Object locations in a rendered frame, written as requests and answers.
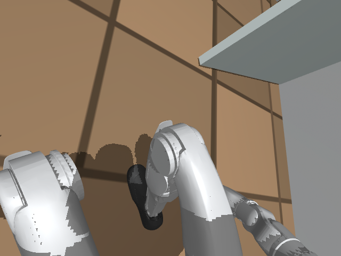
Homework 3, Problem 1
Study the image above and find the right robot foot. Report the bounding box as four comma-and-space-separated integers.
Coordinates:
127, 164, 163, 230

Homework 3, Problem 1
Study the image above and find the right robot arm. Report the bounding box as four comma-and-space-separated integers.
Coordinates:
236, 199, 318, 256

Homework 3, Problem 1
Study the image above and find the right robot hand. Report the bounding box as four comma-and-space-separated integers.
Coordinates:
223, 185, 247, 218

